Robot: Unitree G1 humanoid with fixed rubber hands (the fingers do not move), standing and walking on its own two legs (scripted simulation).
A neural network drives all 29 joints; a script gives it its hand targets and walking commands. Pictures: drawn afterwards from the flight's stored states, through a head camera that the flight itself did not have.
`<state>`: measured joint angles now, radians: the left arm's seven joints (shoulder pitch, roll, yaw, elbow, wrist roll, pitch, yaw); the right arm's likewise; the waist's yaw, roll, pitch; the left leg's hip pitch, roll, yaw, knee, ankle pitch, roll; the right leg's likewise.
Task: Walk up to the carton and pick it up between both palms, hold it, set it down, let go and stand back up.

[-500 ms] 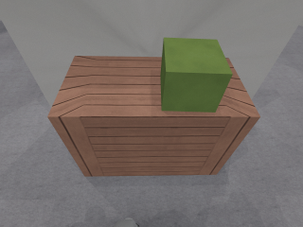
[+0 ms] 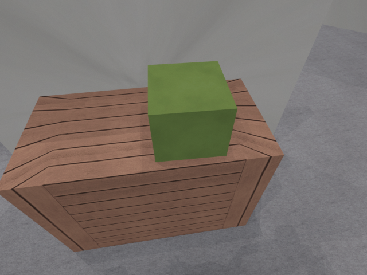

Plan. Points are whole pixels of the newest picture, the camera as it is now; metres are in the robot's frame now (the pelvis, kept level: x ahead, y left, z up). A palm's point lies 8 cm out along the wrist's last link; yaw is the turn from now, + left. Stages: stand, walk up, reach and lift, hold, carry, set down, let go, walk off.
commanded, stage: walk up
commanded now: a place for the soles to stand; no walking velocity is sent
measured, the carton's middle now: (187, 110) +0.61 +0.00 -0.02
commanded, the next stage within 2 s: none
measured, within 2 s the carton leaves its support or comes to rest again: neither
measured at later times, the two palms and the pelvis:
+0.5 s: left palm out of the picture +0.13 +0.28 -0.11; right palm (325, 238) +0.23 -0.33 -0.10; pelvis +0.09 -0.03 -0.01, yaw +6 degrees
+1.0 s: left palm out of the picture +0.10 +0.32 -0.09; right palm out of the picture +0.14 -0.35 -0.10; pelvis +0.05 -0.03 +0.00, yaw +6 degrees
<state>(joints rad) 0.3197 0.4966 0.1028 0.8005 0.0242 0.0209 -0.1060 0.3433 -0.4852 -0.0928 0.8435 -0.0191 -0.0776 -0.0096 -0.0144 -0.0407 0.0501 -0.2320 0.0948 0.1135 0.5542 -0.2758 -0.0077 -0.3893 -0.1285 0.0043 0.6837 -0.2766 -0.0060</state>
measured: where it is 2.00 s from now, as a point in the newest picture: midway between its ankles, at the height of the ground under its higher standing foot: outside the picture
